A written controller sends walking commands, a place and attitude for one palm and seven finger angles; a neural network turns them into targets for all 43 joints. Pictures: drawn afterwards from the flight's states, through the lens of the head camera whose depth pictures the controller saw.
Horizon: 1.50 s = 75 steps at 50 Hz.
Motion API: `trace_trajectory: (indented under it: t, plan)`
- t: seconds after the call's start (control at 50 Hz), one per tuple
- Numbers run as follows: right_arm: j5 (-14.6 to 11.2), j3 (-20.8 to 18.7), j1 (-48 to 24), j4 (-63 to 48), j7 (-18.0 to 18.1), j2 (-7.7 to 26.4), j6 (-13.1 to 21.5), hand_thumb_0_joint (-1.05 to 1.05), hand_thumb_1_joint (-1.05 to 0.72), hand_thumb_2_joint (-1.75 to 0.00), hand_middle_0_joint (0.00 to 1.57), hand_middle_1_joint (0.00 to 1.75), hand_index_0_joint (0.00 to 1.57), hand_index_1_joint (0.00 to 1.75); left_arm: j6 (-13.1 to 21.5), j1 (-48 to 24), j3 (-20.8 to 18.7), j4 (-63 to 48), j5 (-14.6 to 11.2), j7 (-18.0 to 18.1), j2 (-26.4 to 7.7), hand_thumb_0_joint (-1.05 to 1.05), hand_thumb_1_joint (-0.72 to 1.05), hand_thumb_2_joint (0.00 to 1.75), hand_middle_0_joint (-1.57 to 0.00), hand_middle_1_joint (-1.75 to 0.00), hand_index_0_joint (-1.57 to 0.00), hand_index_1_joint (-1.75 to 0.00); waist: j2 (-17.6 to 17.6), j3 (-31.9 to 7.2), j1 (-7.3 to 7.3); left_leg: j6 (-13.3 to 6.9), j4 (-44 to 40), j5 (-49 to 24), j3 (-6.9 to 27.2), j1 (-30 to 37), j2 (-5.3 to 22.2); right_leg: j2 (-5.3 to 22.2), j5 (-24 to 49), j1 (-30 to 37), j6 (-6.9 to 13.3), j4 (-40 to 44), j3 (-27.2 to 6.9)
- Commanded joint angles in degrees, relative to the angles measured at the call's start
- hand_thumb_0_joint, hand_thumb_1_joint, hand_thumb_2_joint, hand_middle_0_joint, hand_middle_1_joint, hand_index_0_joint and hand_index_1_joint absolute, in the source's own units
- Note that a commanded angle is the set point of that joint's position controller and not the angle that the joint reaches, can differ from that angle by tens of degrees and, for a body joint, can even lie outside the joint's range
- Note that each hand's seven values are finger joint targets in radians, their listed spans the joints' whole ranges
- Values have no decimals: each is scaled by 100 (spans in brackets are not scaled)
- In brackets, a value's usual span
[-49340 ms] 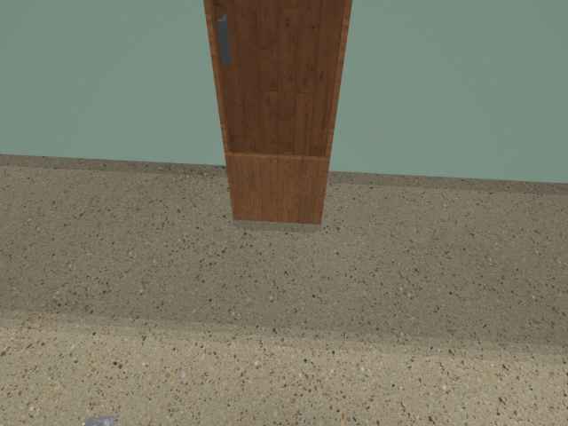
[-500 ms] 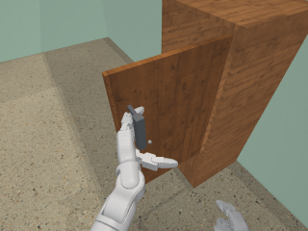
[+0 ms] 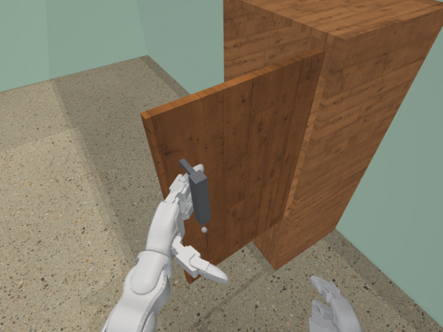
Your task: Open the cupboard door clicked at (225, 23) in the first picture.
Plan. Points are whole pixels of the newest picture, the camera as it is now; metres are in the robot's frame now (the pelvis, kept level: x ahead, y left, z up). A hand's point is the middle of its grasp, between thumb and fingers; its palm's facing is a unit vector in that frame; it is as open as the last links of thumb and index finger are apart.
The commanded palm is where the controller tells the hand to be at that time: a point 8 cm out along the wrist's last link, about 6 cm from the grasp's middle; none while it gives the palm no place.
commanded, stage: slide the hand sideways off the handle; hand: left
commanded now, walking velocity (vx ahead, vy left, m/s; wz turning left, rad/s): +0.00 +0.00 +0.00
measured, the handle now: (194, 192) +0.33 +0.08 +0.10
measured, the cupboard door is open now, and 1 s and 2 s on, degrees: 93 93 93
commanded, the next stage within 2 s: draw the hand back to the body in 0.68 s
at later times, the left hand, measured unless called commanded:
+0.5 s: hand (165, 252) +0.22 +0.11 +0.09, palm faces -0.08 -1.00 -0.05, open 16.1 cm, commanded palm +0.19 +0.17 +0.10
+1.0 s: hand (129, 259) +0.20 +0.15 +0.11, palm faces -0.05 -1.00 -0.08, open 16.3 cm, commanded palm +0.17 +0.21 +0.12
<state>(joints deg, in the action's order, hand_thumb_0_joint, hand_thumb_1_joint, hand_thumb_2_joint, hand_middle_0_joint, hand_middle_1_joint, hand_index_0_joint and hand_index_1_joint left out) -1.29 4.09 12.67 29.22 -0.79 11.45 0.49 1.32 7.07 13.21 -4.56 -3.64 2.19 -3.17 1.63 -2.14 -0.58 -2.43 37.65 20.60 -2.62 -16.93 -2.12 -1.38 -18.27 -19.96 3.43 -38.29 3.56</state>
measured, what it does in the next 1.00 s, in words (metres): stands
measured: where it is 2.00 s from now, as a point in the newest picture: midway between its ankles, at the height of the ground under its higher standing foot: outside the picture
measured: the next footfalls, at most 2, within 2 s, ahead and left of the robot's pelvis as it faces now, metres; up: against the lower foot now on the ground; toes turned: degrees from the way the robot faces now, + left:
none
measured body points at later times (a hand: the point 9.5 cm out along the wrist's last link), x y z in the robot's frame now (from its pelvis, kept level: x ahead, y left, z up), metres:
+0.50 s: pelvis +0.02 -0.02 +0.00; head +0.02 -0.04 +0.45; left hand +0.22 +0.16 +0.10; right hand +0.22 -0.24 -0.07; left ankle -0.01 +0.09 -0.72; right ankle +0.02 -0.08 -0.72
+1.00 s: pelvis +0.01 +0.00 +0.00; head +0.00 -0.02 +0.45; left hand +0.20 +0.21 +0.11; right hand +0.20 -0.21 -0.07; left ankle -0.01 +0.09 -0.72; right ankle +0.02 -0.08 -0.72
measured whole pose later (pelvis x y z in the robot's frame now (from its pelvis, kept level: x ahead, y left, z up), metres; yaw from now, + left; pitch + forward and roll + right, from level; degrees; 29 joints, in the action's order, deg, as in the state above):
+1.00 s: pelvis +0.01 +0.00 +0.00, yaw +1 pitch +1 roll -1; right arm -2.5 3.6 14.8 30.9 2.7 13.0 13.1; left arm 6.8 28.4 -3.4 -19.2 -13.1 -11.2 -13.1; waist 3.1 -4.1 -0.9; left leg -2.4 40.7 22.8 -0.9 -19.3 -1.5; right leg -2.0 -19.6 -20.8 3.3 -38.8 5.2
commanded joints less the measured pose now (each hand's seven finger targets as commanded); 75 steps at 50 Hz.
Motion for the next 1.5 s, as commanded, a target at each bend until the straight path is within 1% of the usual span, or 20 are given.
trace_trajectory:
  t: [0.0, 0.06, 0.14, 0.3, 0.48, 0.58, 0.7, 0.78, 0.84, 0.9, 0.94, 1.0, 1.16, 1.2, 1.26, 1.28, 1.3, 1.32, 1.38, 1.48]
  plan:
    - [11, -225, -834, -1087, 80, 520, 289, 0, -90, -90, 20, 30, 20, 30, 371, -700, -396, -1727, -35, -44, -317, 0, -50, 30, -15, -30, -15, -30, -402, -707, -122, 84, -637, -842, 386, -89, 205, 164, 831, 581, -81, 702, -336]
    - [7, -222, -876, -1146, 120, 508, 346, 0, -90, -90, 20, 30, 20, 30, 400, -143, -564, -2071, -170, -138, -394, 0, -50, 30, -15, -30, -15, -30, -480, -743, -153, 59, -590, -910, 327, -105, 189, 180, 977, 721, -114, 766, -408]
    - [8, -221, -745, -1072, 152, 545, 492, 0, -90, -90, 20, 30, 20, 30, 468, 133, -592, -2207, -258, -338, -449, 0, -50, 30, -15, -30, -15, -30, -284, -623, -21, 54, -481, -980, 338, -131, 160, 187, 1173, 620, -144, 777, -457]
    - [10, -256, -571, -1043, 244, 603, 719, 0, -90, -90, 20, 30, 20, 30, 693, 956, -1418, -2461, -508, -743, -1077, 0, -50, 30, -15, -30, -15, -30, -423, -867, -55, 63, -239, -1114, 316, -426, 110, 340, 1893, 930, -326, 739, -766]
    - [-37, -297, -464, -966, 303, 690, 1063, 0, -90, -90, 20, 30, 20, 30, 1023, 1767, -1982, -2405, -910, -1178, -1342, 0, -50, 30, -15, -30, -15, -30, -329, -825, -101, 94, -93, -1053, 354, -616, 97, 405, 1945, 916, -388, 738, -850]
    - [-61, -332, -429, -940, 335, 762, 1256, 0, -90, -90, 20, 30, 20, 30, 1151, 1837, -1987, -2443, -1015, -1435, -1410, 0, -50, 30, -15, -30, -15, -30, -315, -732, -23, 74, -31, -964, 389, -683, 103, 413, 1662, 737, -406, 757, -857]
    - [-88, -346, -387, -915, 364, 815, 1560, 0, -90, -90, 20, 30, 20, 30, 1296, 1648, -1555, -2655, -1067, -1616, -1179, 0, -50, 30, -15, -30, -15, -30, -164, -632, 83, 38, -43, -930, 462, -524, 116, 291, 1127, 316, -308, 693, -543]
    - [-88, -363, -423, -893, 376, 813, 1637, 0, -90, -90, 20, 30, 20, 30, 1227, 1619, -1713, -2594, -972, -1414, -1346, 0, -50, 30, -15, -30, -15, -30, -198, -554, -4, 32, -127, -658, 504, -571, 138, 236, 410, 133, -247, 705, -453]
    - [-89, -362, -448, -859, 390, 792, 1632, 0, -90, -90, 20, 30, 20, 30, 1129, 1611, -2069, -2725, -897, -1236, -1652, 0, -50, 30, -15, -30, -15, -30, -33, -723, -121, 45, -251, -745, 518, -452, 156, 202, 461, 306, -183, 632, -348]
    - [-118, -338, -526, -912, 393, 712, 1621, 0, -90, -90, 20, 30, 20, 30, 1005, 1852, -2124, -2810, -981, -1222, -1524, 0, -50, 30, -15, -30, -15, -30, -64, -719, -176, 61, -347, -849, 501, -401, 179, 178, 673, 403, -191, 623, -256]
    - [-124, -334, -563, -848, 405, 742, 1609, 0, -90, -90, 20, 30, 20, 30, 886, 1912, -2228, -2628, -1052, -1297, -1560, 0, -50, 30, -15, -30, -15, -30, -244, -583, -166, 60, -362, -927, 525, -422, 194, 151, 783, 440, -186, 667, -239]
    - [-153, -299, -591, -862, 412, 793, 1658, 0, -90, -90, 20, 30, 20, 30, 760, 1800, -2038, -2849, -1142, -1502, -1444, 0, -50, 30, -15, -30, -15, -30, -5, -432, -85, 58, -423, -930, 531, -300, 197, 141, 831, 353, -203, 720, -192]
    - [-164, -286, -616, -761, 455, 839, 1798, 0, -90, -90, 20, 30, 20, 30, 494, 1469, -2459, -3074, -1197, -1617, -1835, 0, -50, 30, -15, -30, -15, -30, 52, -351, -108, 72, -605, -883, 664, -73, 227, 103, 627, 356, -187, 850, -101]
    - [-163, -291, -616, -724, 469, 835, 1794, 0, -90, -90, 20, 30, 20, 30, 474, 1490, -2639, -3050, -1234, -1606, -1902, 0, -43, 33, -15, -30, -15, -30, -87, -391, -137, 94, -664, -961, 690, -24, 236, 84, 690, 421, -187, 855, -48]
    - [-173, -266, -685, -698, 464, 837, 1817, 0, -90, -90, 20, 30, 20, 30, 412, 1426, -2727, -3073, -1278, -1652, -1926, 0, -32, 37, -16, -30, -16, -30, 179, -411, -166, 134, -739, -1050, 698, 85, 222, 88, 764, 509, -169, 877, -26]
    - [-27, -328, -684, -727, 541, 737, 1702, 0, -90, -90, 20, 30, 20, 30, 569, 1439, -2780, -3617, -444, -713, -2434, 0, -29, 39, -16, -30, -16, -30, 167, -133, -327, 103, -980, -797, 701, -75, 320, 145, 617, 791, -116, 1060, -327]
    - [26, -303, -628, -678, 550, 658, 1626, 0, -90, -90, 20, 30, 20, 30, 493, 1978, -2535, -3240, -341, -318, -1907, 0, -26, 40, -16, -30, -16, -30, 204, 162, -231, 131, -1052, -663, 653, -106, 306, 192, 498, 734, -110, 1201, -335]
    - [26, -306, -606, -676, 514, 673, 1568, 0, -90, -90, 20, 30, 20, 30, 456, 2131, -2339, -3156, -291, -159, -1663, 0, -22, 42, -16, -30, -16, -30, 76, 292, -180, 159, -1128, -604, 701, -129, 317, 199, 446, 709, -113, 1216, -292]
    - [55, -344, -655, -627, 464, 726, 1416, 0, -90, -90, 20, 30, 20, 30, 551, 2067, -2353, -3483, -67, 172, -1813, 0, -12, 47, -16, -30, -16, -30, 330, 43, -191, 158, -1280, -897, 680, 186, 372, 203, 672, 984, -105, 1261, -299]
    - [105, -367, -695, -519, 471, 738, 1321, 0, -90, -90, 20, 30, 20, 30, 671, 2029, -2605, -3628, 118, 484, -2103, 0, 6, 54, -17, -30, -17, -30, 387, -165, -226, 190, -1509, -1259, 702, 499, 399, 199, 868, 1280, -92, 1373, -296]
